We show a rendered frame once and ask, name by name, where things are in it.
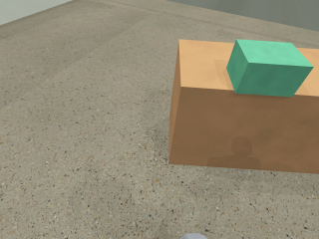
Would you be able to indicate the pedestal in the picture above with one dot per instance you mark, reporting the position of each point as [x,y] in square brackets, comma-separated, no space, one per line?
[211,125]

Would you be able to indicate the carton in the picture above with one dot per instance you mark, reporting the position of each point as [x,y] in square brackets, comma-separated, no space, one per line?
[267,68]

